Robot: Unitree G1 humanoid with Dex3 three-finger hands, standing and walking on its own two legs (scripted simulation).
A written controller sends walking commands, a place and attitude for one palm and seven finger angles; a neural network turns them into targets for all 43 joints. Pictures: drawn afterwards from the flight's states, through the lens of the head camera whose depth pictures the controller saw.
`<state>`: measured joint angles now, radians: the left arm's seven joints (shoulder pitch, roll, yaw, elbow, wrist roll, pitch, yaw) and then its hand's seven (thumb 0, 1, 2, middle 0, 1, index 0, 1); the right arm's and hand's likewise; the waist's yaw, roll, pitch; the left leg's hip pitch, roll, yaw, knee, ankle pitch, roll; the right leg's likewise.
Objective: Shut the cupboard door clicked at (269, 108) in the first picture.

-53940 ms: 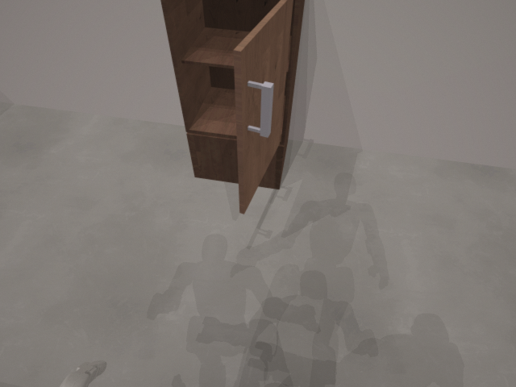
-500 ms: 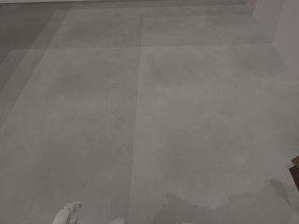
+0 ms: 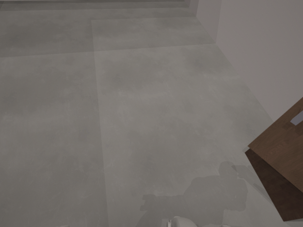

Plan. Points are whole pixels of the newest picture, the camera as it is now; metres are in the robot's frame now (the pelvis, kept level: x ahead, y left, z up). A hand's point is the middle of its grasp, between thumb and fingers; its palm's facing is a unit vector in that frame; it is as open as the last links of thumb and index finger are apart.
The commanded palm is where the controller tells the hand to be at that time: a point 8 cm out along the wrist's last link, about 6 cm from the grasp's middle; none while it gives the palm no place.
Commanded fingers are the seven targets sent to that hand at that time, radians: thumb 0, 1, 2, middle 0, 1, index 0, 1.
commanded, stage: turn to face it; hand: left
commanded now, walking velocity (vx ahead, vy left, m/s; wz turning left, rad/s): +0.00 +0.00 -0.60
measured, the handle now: out of the picture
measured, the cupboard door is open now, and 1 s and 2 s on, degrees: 27 27 27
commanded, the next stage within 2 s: take the last steps up to it in 1.20 s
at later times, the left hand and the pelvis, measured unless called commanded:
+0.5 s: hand (107, 219) +0.15 +0.13 -0.16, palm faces -0.26 -0.93 -0.25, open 7.4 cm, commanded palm none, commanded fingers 0.00 0.90 0.90 -0.20 -0.30 -0.20 -0.30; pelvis +0.02 -0.04 +0.00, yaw -17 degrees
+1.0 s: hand (129, 188) +0.24 +0.08 -0.16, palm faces -0.54 -0.80 -0.26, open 7.4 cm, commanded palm none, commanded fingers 0.00 0.90 0.90 -0.20 -0.30 -0.20 -0.30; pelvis +0.03 -0.04 -0.01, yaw -34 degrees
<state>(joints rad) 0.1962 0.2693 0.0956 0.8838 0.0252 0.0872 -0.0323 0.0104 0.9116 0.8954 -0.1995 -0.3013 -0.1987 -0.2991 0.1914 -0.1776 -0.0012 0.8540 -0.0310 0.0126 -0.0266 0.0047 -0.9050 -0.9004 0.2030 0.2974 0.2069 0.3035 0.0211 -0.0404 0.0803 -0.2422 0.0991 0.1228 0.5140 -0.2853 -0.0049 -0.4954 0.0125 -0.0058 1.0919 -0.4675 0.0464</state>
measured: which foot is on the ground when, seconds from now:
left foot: down 0.00-0.22, up 0.24-0.60, down 0.62-1.00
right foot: up 0.00-0.20, down 0.22-0.62, up 0.64-1.00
